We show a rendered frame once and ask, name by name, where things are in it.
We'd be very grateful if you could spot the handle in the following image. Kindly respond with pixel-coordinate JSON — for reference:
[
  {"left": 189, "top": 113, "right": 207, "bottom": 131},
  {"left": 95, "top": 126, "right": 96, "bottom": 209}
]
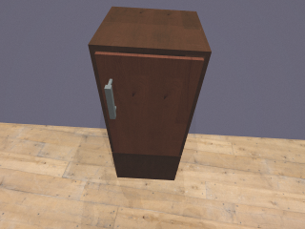
[{"left": 104, "top": 78, "right": 116, "bottom": 119}]

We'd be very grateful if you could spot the cupboard door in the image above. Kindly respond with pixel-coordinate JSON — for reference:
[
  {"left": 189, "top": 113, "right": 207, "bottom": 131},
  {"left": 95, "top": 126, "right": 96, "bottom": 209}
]
[{"left": 94, "top": 52, "right": 204, "bottom": 156}]

